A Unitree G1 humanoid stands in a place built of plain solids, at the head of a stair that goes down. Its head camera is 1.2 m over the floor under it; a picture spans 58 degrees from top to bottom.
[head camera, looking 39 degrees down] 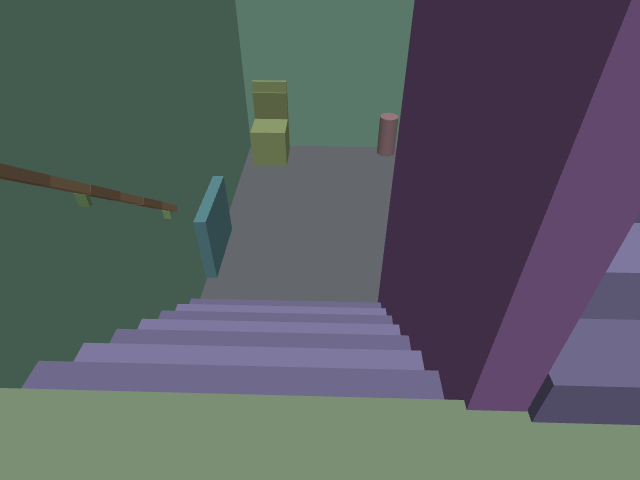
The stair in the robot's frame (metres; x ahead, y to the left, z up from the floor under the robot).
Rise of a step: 0.19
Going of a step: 0.23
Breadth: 1.51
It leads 2 degrees to the right of straight ahead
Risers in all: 8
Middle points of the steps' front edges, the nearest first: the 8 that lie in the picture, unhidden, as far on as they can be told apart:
0.73 0.32 0.00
0.97 0.31 -0.19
1.20 0.31 -0.38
1.43 0.30 -0.57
1.67 0.29 -0.76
1.90 0.29 -0.95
2.13 0.28 -1.14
2.37 0.27 -1.33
